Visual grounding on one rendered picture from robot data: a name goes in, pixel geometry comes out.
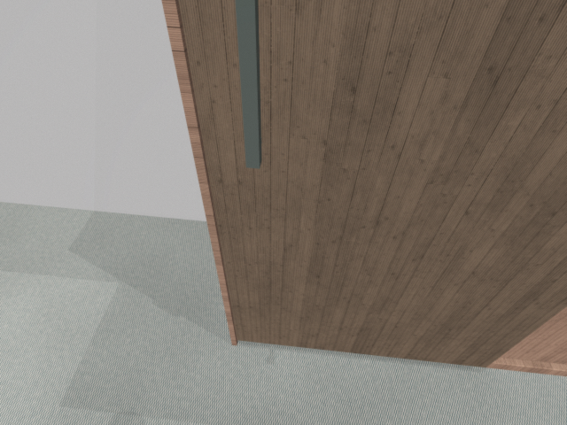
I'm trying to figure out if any handle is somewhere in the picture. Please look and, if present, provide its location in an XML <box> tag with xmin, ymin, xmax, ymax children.
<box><xmin>235</xmin><ymin>0</ymin><xmax>261</xmax><ymax>169</ymax></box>

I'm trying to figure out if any wardrobe door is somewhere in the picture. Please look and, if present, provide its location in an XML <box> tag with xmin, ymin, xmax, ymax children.
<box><xmin>178</xmin><ymin>0</ymin><xmax>567</xmax><ymax>367</ymax></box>
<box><xmin>501</xmin><ymin>306</ymin><xmax>567</xmax><ymax>364</ymax></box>

